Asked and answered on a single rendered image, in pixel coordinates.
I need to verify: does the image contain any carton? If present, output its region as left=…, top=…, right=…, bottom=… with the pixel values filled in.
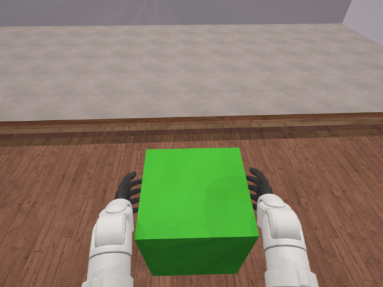
left=134, top=148, right=259, bottom=276

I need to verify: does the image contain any robot left forearm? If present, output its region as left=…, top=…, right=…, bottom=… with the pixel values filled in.
left=81, top=199, right=134, bottom=287

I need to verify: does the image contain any robot left hand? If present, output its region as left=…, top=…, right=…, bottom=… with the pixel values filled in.
left=115, top=172, right=142, bottom=213

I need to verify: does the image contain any robot right hand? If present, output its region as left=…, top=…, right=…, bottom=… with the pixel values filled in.
left=246, top=167, right=273, bottom=211

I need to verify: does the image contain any robot right forearm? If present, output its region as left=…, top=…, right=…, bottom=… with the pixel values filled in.
left=257, top=194, right=319, bottom=287

